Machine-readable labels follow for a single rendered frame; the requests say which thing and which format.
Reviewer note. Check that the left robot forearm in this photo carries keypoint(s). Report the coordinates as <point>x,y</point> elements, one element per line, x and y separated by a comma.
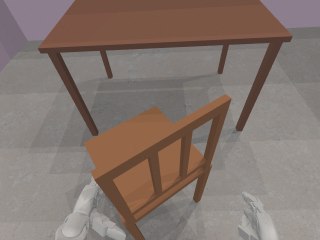
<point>75,227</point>

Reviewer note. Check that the chair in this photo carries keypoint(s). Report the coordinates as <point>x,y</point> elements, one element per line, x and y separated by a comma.
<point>144,161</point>

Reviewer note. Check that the right robot hand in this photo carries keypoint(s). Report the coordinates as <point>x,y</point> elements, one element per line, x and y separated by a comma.
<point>263,227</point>

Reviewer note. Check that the left robot hand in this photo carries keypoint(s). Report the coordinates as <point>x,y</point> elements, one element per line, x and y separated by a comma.
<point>86,203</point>

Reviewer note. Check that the table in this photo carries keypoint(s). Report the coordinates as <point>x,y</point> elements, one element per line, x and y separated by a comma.
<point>107,25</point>

